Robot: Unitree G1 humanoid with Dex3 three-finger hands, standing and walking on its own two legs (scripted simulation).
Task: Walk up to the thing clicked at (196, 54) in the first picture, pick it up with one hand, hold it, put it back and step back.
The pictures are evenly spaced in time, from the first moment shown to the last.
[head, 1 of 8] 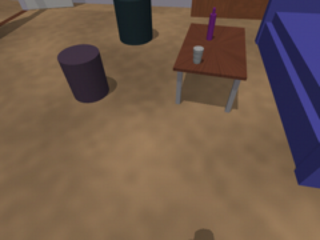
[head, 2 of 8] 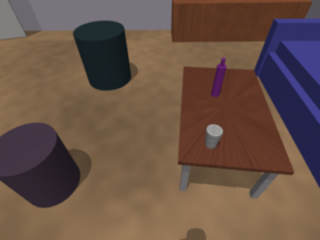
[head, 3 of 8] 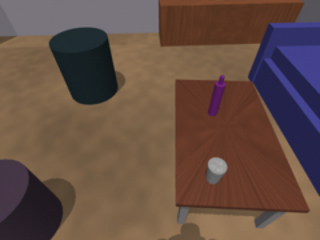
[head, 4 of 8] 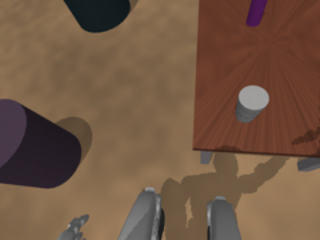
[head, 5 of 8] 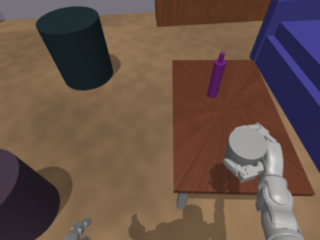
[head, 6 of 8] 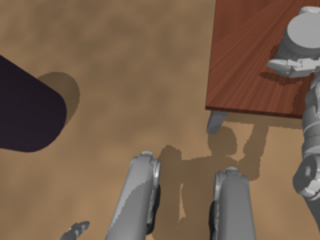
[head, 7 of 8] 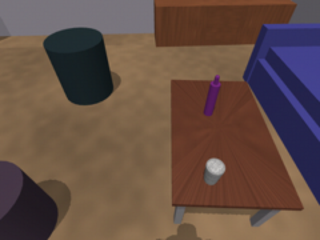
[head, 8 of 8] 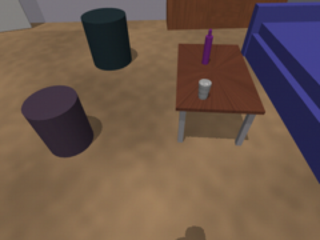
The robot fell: no
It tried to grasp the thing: yes
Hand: right
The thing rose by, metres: 0.32
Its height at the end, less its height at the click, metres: +0.00
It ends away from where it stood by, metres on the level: 0.01
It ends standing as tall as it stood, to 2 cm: yes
